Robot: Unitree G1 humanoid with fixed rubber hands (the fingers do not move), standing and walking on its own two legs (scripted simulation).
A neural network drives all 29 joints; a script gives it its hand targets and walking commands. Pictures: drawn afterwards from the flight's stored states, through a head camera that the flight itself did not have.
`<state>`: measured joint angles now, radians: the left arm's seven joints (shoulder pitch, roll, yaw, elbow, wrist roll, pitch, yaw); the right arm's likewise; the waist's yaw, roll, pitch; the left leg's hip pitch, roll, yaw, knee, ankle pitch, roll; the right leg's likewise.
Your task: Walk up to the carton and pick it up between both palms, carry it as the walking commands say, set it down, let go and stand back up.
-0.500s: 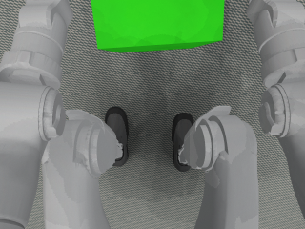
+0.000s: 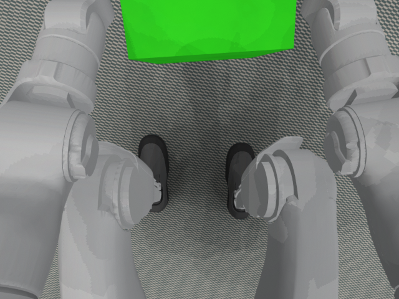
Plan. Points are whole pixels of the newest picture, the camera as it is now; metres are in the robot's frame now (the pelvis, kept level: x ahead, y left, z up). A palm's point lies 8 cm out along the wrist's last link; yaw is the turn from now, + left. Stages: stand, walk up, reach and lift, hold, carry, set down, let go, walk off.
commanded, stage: reach and lift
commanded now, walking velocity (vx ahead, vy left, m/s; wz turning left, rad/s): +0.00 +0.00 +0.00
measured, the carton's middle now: out of the picture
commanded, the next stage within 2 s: none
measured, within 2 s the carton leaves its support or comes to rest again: leaves its support in 0.82 s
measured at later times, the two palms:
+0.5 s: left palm out of the picture +0.56 +0.14 -0.17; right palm out of the picture +0.56 -0.16 -0.17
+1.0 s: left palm out of the picture +0.56 +0.13 -0.13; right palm out of the picture +0.56 -0.17 -0.13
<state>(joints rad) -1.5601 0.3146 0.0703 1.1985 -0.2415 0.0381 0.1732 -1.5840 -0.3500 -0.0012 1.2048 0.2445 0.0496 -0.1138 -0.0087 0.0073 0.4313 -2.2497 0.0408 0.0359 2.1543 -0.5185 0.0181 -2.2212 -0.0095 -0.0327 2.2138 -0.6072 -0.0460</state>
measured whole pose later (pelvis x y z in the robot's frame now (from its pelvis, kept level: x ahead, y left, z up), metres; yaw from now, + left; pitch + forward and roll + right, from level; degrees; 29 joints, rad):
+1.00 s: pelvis +0.01 +0.01 +0.00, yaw -3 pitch +39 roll +1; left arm -1.37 0.19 0.31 0.93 -0.03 0.23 0.18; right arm -1.41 -0.24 -0.24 0.94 0.00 0.26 -0.09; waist 0.01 0.01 0.23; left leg -2.28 -0.03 0.00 2.17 -0.58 -0.02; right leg -2.27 0.06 0.00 2.20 -0.61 0.00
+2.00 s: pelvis +0.01 +0.01 +0.09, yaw -3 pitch +45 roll +1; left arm -1.16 0.03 0.51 0.67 0.19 0.38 0.09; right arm -1.21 -0.07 -0.41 0.72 -0.19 0.37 -0.04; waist 0.01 0.00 -0.06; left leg -2.13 -0.04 -0.02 1.85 -0.51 -0.03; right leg -2.12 0.06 0.01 1.88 -0.54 -0.01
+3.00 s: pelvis +0.03 +0.01 +0.21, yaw -3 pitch +39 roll +0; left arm -0.88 -0.08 0.51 0.59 0.25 0.38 0.06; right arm -0.92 0.04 -0.45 0.65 -0.26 0.37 0.00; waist 0.01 0.01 -0.19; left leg -1.69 -0.05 -0.03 1.46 -0.46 -0.02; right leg -1.68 0.05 0.03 1.48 -0.49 0.00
